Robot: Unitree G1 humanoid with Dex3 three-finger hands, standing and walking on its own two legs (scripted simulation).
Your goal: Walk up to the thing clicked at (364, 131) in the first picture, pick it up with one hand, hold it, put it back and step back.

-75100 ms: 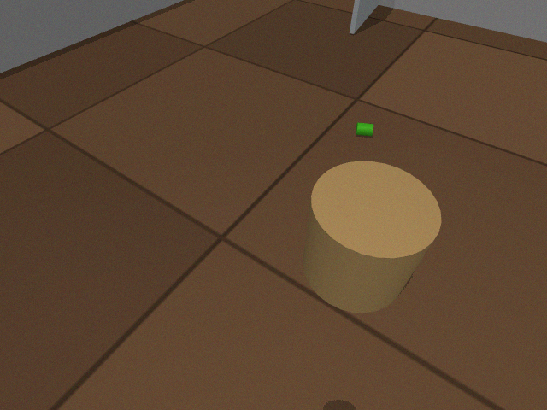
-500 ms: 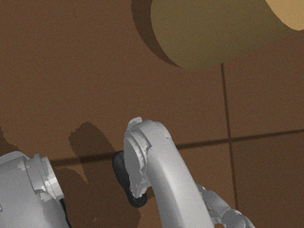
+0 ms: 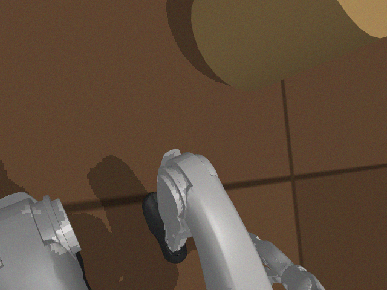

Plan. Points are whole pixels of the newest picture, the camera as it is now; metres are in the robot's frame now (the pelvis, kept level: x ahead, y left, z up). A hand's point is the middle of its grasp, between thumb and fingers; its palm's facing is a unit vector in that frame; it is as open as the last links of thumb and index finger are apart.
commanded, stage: open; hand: left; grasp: from above
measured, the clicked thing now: out of the picture +0.44 +0.39 -0.28
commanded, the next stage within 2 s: withdraw in 0.12 s
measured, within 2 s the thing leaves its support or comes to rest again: rests again in 0.56 s
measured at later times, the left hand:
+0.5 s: hand out of the picture +0.46 +0.39 -0.20, palm faces -0.35 -0.12 -0.93, open 14.3 cm
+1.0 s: hand out of the picture +0.41 +0.39 -0.10, palm faces -0.53 -0.19 -0.82, open 13.9 cm
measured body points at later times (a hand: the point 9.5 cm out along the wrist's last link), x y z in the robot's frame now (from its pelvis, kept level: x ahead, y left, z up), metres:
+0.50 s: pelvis +0.00 +0.00 +0.00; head +0.26 +0.14 +0.34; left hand +0.47 +0.39 -0.15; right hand +0.09 -0.25 -0.06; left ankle +0.07 +0.13 -0.28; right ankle +0.11 -0.11 -0.28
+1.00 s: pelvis -0.01 +0.00 +0.05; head +0.23 +0.12 +0.41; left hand +0.44 +0.39 -0.06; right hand +0.10 -0.27 -0.04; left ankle +0.07 +0.13 -0.28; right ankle +0.11 -0.11 -0.28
